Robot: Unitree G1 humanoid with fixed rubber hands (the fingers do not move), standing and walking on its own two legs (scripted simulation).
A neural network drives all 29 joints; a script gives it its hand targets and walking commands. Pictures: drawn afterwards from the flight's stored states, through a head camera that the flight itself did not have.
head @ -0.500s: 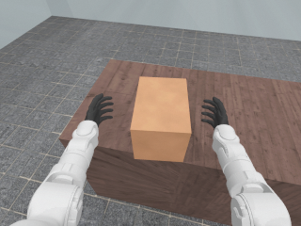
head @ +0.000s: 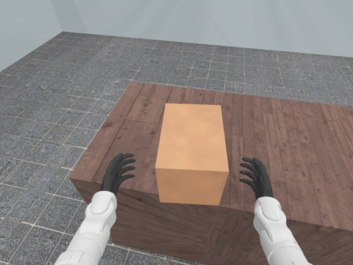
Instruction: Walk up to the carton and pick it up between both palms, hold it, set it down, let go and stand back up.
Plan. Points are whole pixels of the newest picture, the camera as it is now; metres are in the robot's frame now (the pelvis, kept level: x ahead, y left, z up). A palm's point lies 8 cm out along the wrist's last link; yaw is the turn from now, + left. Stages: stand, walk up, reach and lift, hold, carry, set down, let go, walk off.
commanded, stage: set down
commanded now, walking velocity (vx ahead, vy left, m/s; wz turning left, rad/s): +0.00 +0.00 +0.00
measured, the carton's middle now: (191, 152) +0.44 -0.01 -0.03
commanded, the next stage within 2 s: let go in 0.36 s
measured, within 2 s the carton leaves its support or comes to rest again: neither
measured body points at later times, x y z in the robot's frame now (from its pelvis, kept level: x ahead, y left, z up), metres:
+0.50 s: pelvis -0.02 +0.00 -0.01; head -0.02 +0.00 +0.44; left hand +0.23 +0.19 -0.03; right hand +0.22 -0.18 -0.04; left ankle -0.03 +0.10 -0.75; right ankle -0.02 -0.13 -0.75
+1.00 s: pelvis -0.01 -0.02 -0.01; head +0.00 -0.02 +0.44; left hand +0.15 +0.20 -0.10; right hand +0.16 -0.23 -0.10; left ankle -0.03 +0.10 -0.75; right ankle -0.02 -0.13 -0.75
